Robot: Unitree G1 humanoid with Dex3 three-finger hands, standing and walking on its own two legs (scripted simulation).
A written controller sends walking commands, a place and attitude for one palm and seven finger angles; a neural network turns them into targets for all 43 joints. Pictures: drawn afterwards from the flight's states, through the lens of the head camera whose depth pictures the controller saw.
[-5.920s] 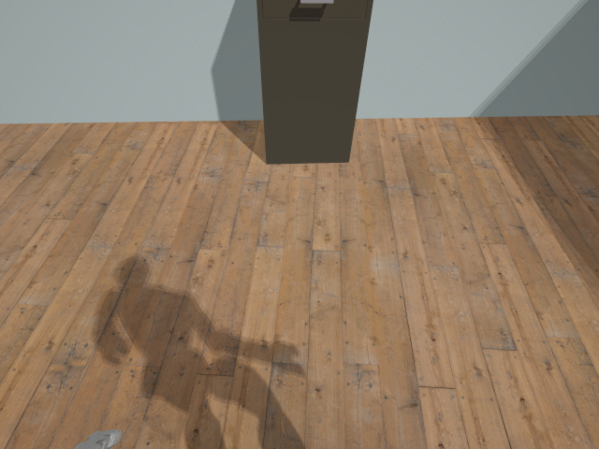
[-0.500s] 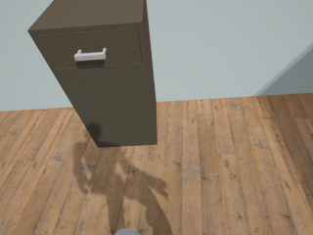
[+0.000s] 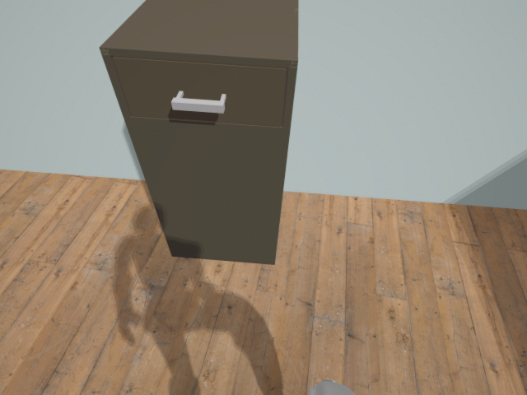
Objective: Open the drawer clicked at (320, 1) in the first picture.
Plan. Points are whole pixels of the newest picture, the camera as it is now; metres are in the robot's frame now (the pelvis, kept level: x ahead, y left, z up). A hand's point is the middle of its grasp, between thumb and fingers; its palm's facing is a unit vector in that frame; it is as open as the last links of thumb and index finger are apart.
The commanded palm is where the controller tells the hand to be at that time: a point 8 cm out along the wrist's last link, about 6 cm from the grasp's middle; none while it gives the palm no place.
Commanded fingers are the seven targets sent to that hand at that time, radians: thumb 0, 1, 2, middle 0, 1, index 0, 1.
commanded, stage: take the last steps up to it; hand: left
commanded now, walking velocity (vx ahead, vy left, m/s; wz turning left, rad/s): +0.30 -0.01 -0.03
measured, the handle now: (200, 100) +0.74 +0.21 +0.04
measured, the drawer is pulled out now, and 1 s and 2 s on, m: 0.00 0.00 0.00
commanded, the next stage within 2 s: come to a stop and stand still in 0.48 s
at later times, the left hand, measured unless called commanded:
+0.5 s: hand (197, 380) +0.18 +0.13 -0.16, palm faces +0.05 -0.97 -0.23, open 7.2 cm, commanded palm none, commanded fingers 0.00 0.90 0.90 -0.20 -0.30 -0.20 -0.30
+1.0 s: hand (178, 359) +0.21 +0.17 -0.18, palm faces +0.00 -0.97 -0.23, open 7.3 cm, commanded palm none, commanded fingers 0.00 0.90 0.90 -0.20 -0.30 -0.20 -0.30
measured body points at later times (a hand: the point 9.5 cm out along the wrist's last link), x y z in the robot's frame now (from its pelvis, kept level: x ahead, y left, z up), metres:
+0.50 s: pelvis +0.14 -0.06 +0.00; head +0.15 -0.07 +0.45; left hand +0.18 +0.18 -0.14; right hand +0.17 -0.28 -0.16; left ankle +0.19 +0.10 -0.69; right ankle +0.17 -0.13 -0.74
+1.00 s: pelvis +0.19 -0.02 +0.00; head +0.24 -0.01 +0.45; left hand +0.21 +0.22 -0.16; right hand +0.26 -0.26 -0.15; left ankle +0.23 +0.09 -0.74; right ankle +0.14 -0.15 -0.69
